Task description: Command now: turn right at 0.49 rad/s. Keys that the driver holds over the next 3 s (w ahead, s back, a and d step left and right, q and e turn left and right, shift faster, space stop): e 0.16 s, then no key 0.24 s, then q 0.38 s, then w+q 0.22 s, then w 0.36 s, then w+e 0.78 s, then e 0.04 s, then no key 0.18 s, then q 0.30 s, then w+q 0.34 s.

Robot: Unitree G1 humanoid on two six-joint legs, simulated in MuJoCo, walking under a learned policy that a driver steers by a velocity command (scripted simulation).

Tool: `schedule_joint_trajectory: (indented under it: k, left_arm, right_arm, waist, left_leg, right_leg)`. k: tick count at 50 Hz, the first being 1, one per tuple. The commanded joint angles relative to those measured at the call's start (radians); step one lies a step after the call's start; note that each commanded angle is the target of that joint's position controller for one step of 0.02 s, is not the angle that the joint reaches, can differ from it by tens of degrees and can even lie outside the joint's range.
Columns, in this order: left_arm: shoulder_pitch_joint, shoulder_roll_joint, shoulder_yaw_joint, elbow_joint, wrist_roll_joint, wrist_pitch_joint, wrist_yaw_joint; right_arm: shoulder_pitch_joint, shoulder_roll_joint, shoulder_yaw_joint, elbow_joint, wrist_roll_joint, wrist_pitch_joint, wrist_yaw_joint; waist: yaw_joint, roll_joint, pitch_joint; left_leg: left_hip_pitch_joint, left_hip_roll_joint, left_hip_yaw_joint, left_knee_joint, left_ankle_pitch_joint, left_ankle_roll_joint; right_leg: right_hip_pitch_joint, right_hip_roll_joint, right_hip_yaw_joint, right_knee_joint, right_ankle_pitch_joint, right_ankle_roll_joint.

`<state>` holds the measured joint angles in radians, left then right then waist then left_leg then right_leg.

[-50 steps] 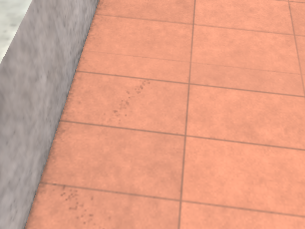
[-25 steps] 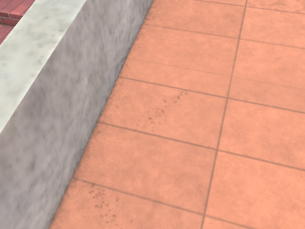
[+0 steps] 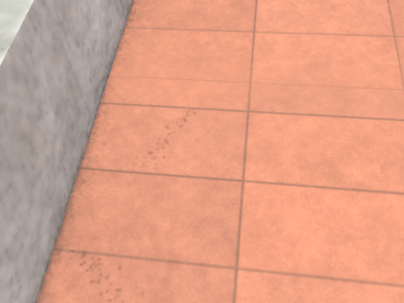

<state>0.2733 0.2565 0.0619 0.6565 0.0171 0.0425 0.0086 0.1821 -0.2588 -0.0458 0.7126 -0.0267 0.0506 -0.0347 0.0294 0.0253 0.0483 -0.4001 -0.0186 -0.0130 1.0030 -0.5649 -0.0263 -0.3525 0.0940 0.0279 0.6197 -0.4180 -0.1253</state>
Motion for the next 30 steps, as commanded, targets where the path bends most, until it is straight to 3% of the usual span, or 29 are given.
schedule_joint_trajectory:
  k: [1, 3, 4, 8, 13, 18, 21, 22, 23, 24, 25, 26, 27, 28, 30]
  left_arm:
    - [-0.031, 0.147, 0.041, -0.083, -0.004, 0.001, 0.018]
    - [-0.007, 0.129, 0.036, -0.076, -0.008, -0.003, 0.014]
    - [-0.010, 0.144, 0.039, -0.077, -0.005, -0.005, 0.014]
    - [0.010, 0.146, 0.043, -0.085, 0.004, -0.002, 0.017]
    - [0.014, 0.132, 0.038, -0.090, 0.018, -0.004, 0.019]
    - [-0.013, 0.125, 0.034, -0.082, 0.027, -0.002, 0.008]
    - [-0.041, 0.108, 0.028, -0.068, 0.021, 0.003, 0.004]
    - [-0.048, 0.089, 0.019, -0.058, 0.010, 0.005, 0.008]
    - [-0.003, 0.052, 0.005, -0.033, 0.007, 0.000, 0.013]
    - [0.068, 0.014, -0.004, -0.011, 0.015, -0.006, 0.014]
    - [0.149, -0.004, -0.006, -0.005, 0.036, -0.015, 0.015]
    - [0.055, 0.065, 0.009, -0.011, 0.009, -0.015, 0.018]
    - [-0.064, 0.076, 0.010, -0.039, 0.010, -0.016, 0.022]
    - [-0.111, 0.091, 0.018, -0.044, 0.011, -0.018, 0.017]
    - [-0.062, 0.092, 0.024, -0.021, 0.014, -0.007, 0.007]
  right_arm:
    - [-0.061, -0.086, -0.018, -0.099, -0.001, -0.021, 0.010]
    - [-0.021, -0.082, -0.017, -0.082, -0.011, -0.008, 0.016]
    - [-0.006, -0.071, -0.014, -0.086, -0.006, -0.001, 0.017]
    - [-0.062, -0.076, -0.011, -0.115, -0.006, 0.008, 0.008]
    - [-0.077, -0.073, -0.008, -0.116, -0.002, 0.002, -0.001]
    - [-0.067, -0.063, -0.003, -0.117, 0.007, -0.006, 0.003]
    - [0.011, -0.047, -0.001, -0.092, 0.019, -0.011, 0.000]
    - [0.061, -0.021, 0.004, -0.068, 0.019, -0.015, -0.002]
    - [0.055, -0.003, 0.013, -0.059, 0.013, -0.024, -0.006]
    - [0.031, -0.034, 0.016, -0.074, 0.000, -0.037, -0.008]
    - [0.027, -0.073, 0.022, -0.113, 0.012, -0.043, -0.004]
    - [0.031, -0.133, -0.002, -0.084, -0.001, -0.039, -0.004]
    - [0.011, -0.140, -0.017, -0.077, -0.006, -0.041, 0.001]
    - [-0.014, -0.124, -0.016, -0.078, -0.002, -0.044, 0.007]
    - [0.007, -0.140, -0.029, -0.074, 0.002, -0.041, 0.014]
  waist:
    - [-0.017, -0.064, -0.062]
    - [-0.020, -0.066, -0.119]
    - [-0.029, -0.086, -0.139]
    - [0.006, -0.110, -0.104]
    - [0.029, -0.129, -0.121]
    - [0.025, -0.144, -0.109]
    - [-0.010, -0.151, -0.109]
    - [-0.037, -0.132, -0.111]
    - [-0.028, -0.088, -0.113]
    - [-0.001, 0.065, -0.127]
    - [0.045, 0.134, -0.155]
    - [-0.015, 0.148, -0.089]
    - [-0.038, 0.153, -0.018]
    - [-0.040, 0.130, -0.012]
    - [-0.024, 0.108, -0.044]
  left_leg:
    - [-0.225, 0.028, -0.039, 0.137, 0.150, -0.015]
    - [-0.181, 0.010, -0.028, 0.184, 0.190, -0.024]
    - [-0.191, 0.002, -0.028, 0.180, 0.199, -0.032]
    - [-0.262, 0.004, -0.040, 0.115, 0.211, -0.046]
    - [-0.241, 0.010, -0.031, 0.025, 0.188, -0.033]
    - [-0.090, -0.004, -0.005, -0.147, 0.121, 0.004]
    - [0.092, -0.019, 0.025, -0.365, 0.142, 0.037]
    - [0.207, -0.020, 0.050, -0.529, 0.255, 0.051]
    - [0.311, -0.001, 0.012, -0.643, 0.321, 0.059]
    - [0.383, 0.153, -0.211, -0.721, 0.240, 0.078]
    - [0.409, 0.351, -0.419, -0.716, 0.353, 0.102]
    - [0.251, 0.370, -0.478, -0.768, 0.258, 0.224]
    - [0.160, 0.326, -0.491, -0.795, 0.164, 0.242]
    - [0.159, 0.258, -0.437, -0.786, 0.214, 0.222]
    - [0.203, 0.191, -0.355, -0.735, 0.373, 0.213]
  right_leg:
    - [0.203, -0.243, 0.386, -0.293, 0.356, -0.091]
    - [0.213, -0.201, 0.319, -0.263, 0.467, -0.065]
    - [0.218, -0.204, 0.331, -0.260, 0.438, -0.075]
    - [0.217, -0.203, 0.404, -0.293, 0.252, -0.094]
    - [0.226, -0.218, 0.440, -0.297, 0.200, -0.106]
    - [0.148, -0.199, 0.442, -0.286, 0.170, -0.098]
    - [0.081, -0.186, 0.428, -0.267, 0.176, -0.072]
    - [0.036, -0.165, 0.398, -0.251, 0.138, -0.043]
    - [-0.021, -0.136, 0.358, -0.229, 0.057, 0.005]
    - [-0.088, -0.079, 0.254, -0.078, -0.043, 0.056]
    - [-0.126, -0.014, 0.118, 0.034, -0.174, 0.092]
    - [-0.132, -0.020, 0.049, 0.017, -0.115, 0.112]
    - [-0.109, -0.050, 0.047, 0.083, -0.023, 0.118]
    - [-0.122, -0.034, 0.029, 0.172, 0.019, 0.132]
    - [-0.164, -0.030, 0.009, 0.329, 0.010, 0.156]
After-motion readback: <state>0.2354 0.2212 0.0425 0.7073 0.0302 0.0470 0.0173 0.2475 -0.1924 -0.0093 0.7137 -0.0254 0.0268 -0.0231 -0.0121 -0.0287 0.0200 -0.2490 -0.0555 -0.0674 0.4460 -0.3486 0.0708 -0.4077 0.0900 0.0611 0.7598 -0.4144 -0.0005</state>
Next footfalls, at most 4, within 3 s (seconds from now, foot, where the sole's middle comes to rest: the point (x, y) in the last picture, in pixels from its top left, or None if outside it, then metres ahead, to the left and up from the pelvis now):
0.46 left None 0.07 0.11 -0.76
0.92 right None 0.02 -0.08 -0.76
1.42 left None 0.27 0.17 -0.73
1.94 right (203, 251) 0.60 0.08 -0.68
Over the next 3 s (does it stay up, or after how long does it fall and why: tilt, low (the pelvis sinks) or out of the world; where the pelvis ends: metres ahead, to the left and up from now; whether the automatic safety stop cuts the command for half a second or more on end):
stays up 0.82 0.08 0.13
